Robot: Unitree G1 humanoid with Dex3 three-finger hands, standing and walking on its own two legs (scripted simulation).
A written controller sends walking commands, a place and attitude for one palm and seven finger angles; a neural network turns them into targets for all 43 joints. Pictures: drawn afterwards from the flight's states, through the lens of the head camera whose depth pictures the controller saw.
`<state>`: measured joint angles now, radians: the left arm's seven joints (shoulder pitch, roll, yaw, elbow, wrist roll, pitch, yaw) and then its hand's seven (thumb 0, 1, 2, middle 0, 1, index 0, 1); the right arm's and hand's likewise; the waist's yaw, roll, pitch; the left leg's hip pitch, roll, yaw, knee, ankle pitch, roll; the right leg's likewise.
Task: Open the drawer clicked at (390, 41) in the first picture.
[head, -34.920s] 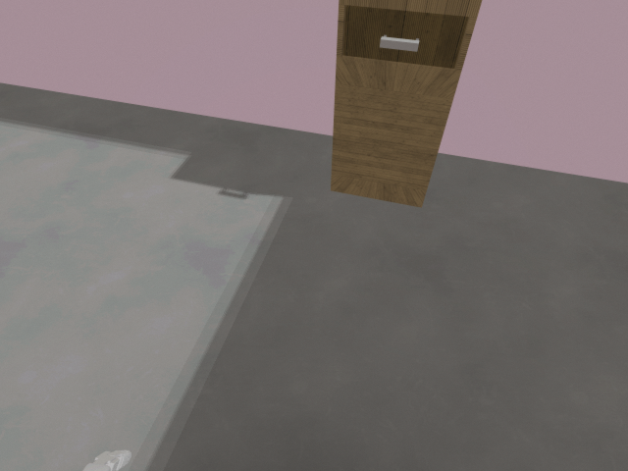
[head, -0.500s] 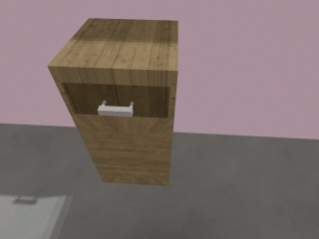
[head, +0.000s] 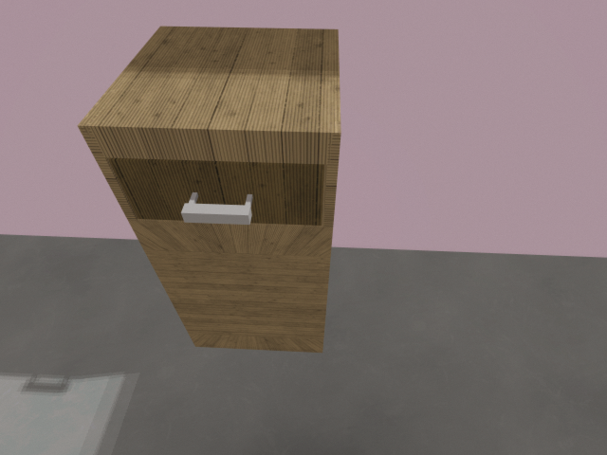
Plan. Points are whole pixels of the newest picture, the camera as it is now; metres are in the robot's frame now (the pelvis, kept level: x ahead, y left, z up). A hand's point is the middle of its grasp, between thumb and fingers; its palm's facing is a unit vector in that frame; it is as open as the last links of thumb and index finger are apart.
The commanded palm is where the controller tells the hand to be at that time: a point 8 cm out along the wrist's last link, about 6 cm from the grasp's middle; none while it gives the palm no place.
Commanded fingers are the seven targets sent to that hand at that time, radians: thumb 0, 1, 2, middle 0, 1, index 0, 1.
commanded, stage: come to a stop and stand still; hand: left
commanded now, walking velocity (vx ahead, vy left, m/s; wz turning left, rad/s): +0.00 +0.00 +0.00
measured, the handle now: (219, 205) +0.55 +0.19 -0.02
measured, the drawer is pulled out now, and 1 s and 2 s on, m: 0.00 0.00 0.00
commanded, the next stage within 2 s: look again from close up in 0.66 s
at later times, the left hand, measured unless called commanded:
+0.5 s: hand out of the picture +0.04 +0.20 -0.17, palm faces +0.00 -0.98 -0.19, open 7.4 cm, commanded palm none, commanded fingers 0.00 0.90 0.90 -0.20 -0.30 -0.20 -0.30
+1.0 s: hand out of the picture +0.02 +0.18 -0.17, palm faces +0.01 -0.99 -0.16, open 7.4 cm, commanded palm none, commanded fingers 0.00 0.90 0.90 -0.20 -0.30 -0.20 -0.30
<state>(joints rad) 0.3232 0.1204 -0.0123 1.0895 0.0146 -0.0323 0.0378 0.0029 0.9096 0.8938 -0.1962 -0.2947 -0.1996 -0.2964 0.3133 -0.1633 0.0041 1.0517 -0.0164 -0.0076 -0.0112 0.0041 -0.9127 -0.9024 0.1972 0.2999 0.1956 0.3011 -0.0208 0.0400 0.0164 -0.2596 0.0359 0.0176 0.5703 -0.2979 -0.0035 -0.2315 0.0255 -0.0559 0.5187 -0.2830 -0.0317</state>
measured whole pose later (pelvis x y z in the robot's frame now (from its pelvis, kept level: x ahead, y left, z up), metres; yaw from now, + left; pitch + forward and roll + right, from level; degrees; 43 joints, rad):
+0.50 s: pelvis +0.03 +0.03 +0.00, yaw -1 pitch -1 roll +0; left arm 0.27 0.16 -0.01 1.09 0.01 -0.01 0.03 0.00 0.91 0.89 -0.19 -0.29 -0.20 -0.30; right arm 0.27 -0.16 0.03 1.11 -0.01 -0.03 -0.03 0.00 -0.91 -0.90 0.20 0.30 0.20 0.30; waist 0.00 0.00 0.04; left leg -0.16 -0.02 0.06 0.48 -0.30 0.04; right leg -0.17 -0.03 -0.02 0.49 -0.30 0.02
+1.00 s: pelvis +0.03 +0.02 +0.01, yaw -1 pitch -1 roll +0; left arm 0.29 0.13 -0.01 1.12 0.01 -0.01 0.03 0.00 0.91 0.89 -0.19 -0.29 -0.20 -0.30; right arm 0.27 -0.14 0.02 1.15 -0.01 -0.03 -0.04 0.00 -0.91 -0.90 0.20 0.30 0.20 0.30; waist 0.00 -0.01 0.05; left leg -0.14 -0.01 0.05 0.45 -0.29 0.03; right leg -0.15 -0.02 -0.02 0.46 -0.30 0.01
